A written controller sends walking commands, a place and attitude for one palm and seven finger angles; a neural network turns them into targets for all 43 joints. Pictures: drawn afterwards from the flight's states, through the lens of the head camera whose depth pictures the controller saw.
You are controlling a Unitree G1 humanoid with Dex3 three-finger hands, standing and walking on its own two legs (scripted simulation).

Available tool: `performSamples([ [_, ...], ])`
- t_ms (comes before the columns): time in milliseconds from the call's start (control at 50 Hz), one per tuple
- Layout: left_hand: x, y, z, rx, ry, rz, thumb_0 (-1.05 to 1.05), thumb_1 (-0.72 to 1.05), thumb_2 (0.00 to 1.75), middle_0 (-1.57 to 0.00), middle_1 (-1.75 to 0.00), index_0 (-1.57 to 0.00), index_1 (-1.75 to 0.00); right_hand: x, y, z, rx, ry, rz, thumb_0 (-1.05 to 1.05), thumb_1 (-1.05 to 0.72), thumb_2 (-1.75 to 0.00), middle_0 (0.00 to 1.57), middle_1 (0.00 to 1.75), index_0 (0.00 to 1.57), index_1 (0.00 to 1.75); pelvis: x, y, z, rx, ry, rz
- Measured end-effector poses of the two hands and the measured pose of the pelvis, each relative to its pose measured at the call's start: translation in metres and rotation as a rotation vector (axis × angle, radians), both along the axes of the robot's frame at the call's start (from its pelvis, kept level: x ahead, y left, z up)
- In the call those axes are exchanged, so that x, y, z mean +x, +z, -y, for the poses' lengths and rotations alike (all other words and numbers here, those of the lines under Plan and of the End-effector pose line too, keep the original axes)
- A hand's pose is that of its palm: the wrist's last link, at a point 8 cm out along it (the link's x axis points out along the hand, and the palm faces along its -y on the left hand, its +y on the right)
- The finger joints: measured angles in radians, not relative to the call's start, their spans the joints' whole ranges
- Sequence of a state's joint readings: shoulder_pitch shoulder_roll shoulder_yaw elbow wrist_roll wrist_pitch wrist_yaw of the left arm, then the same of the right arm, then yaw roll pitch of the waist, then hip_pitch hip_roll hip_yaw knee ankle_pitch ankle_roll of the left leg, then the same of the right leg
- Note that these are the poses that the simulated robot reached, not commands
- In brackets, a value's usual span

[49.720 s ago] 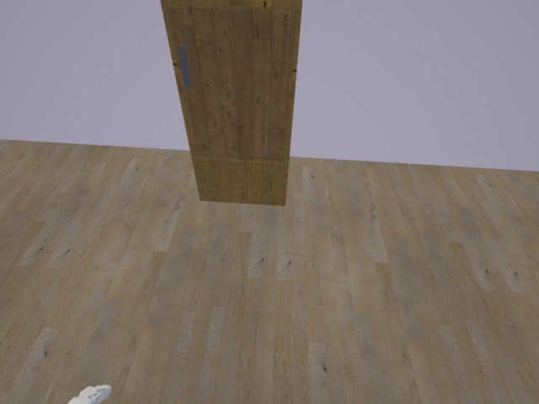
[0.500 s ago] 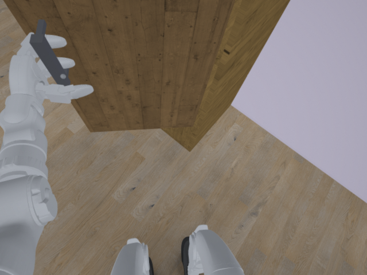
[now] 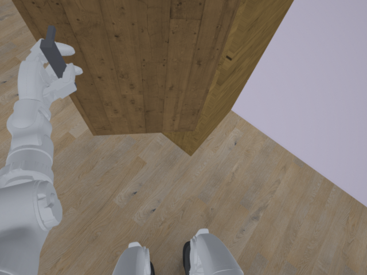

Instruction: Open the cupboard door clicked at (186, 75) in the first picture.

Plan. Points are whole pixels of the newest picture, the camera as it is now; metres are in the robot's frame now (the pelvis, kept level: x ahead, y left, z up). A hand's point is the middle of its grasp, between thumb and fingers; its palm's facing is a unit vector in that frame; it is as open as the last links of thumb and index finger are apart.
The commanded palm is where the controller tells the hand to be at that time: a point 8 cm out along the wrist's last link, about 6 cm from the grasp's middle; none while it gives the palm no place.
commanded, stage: pull the door open along its arc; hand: left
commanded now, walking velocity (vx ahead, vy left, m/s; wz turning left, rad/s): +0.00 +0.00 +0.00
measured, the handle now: (62, 61) +0.56 +0.22 +0.05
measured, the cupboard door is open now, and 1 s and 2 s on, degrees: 45 83 88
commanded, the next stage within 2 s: open thumb and fingers to let go in 1.06 s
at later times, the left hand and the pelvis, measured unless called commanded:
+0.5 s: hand (81, 127) +0.40 +0.16 +0.06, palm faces +0.02 -1.00 +0.02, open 5.9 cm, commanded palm +0.34 +0.23 +0.06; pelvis +0.01 +0.00 +0.02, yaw -1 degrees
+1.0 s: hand (130, 174) +0.31 +0.07 +0.06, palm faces +0.42 -0.91 -0.02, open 6.0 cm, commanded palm +0.24 +0.12 +0.06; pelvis +0.01 -0.05 +0.02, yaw +3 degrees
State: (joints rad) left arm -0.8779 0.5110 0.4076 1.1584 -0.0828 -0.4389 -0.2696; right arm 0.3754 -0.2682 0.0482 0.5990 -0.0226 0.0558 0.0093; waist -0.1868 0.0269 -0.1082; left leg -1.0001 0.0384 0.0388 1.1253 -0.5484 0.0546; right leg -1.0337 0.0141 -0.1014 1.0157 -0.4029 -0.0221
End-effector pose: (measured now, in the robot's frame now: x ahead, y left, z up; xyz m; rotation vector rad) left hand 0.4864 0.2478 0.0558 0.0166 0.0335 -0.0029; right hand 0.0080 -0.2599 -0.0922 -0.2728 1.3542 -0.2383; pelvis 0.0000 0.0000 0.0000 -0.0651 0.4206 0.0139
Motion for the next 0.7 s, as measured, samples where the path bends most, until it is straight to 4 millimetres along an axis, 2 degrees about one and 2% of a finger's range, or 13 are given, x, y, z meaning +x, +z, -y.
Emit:
performSamples([
  [200,-0.009,0.000,0.003,0.004,0.019,0.004,0.00,0.74,0.82,-0.37,-1.34,-0.36,-1.35,-0.005,-0.003,-0.005,0.031,-0.011,-0.012,0.00,-0.91,-0.90,0.21,0.30,0.20,0.30,0.000,0.001,-0.001,0.005,-0.009,0.002],
  [280,-0.023,0.000,0.005,0.005,0.017,0.005,0.00,0.74,0.79,-0.37,-1.34,-0.36,-1.35,-0.001,0.000,-0.007,0.047,-0.024,0.005,0.01,-0.91,-0.90,0.21,0.30,0.20,0.30,0.003,0.006,-0.001,0.009,-0.015,0.015],
  [360,-0.046,0.000,0.009,0.005,0.002,0.007,0.00,0.74,0.77,-0.36,-1.34,-0.36,-1.35,0.012,0.005,-0.007,0.062,-0.025,0.049,0.01,-0.91,-0.90,0.21,0.30,0.20,0.30,0.007,0.013,0.000,0.014,-0.019,0.036],
  [460,-0.089,-0.001,0.022,-0.014,-0.018,0.017,0.00,0.72,0.74,-0.35,-1.33,-0.36,-1.35,0.043,0.013,-0.006,0.079,0.001,0.149,0.01,-0.91,-0.90,0.20,0.30,0.20,0.30,0.013,0.020,0.001,0.022,-0.023,0.068],
  [600,-0.150,-0.002,0.060,-0.074,0.172,0.040,0.01,0.70,0.74,-0.36,-1.33,-0.37,-1.31,0.109,0.018,-0.010,0.118,0.106,0.324,0.01,-0.91,-0.90,0.20,0.30,0.20,0.30,0.013,0.023,0.005,0.039,-0.022,0.105],
  [700,-0.178,-0.001,0.084,-0.045,0.291,0.044,0.01,0.68,0.74,-0.37,-1.31,-0.37,-1.30,0.152,0.018,-0.020,0.154,0.191,0.419,0.01,-0.91,-0.90,0.20,0.30,0.20,0.30,0.009,0.020,0.014,0.055,-0.011,0.130],
])
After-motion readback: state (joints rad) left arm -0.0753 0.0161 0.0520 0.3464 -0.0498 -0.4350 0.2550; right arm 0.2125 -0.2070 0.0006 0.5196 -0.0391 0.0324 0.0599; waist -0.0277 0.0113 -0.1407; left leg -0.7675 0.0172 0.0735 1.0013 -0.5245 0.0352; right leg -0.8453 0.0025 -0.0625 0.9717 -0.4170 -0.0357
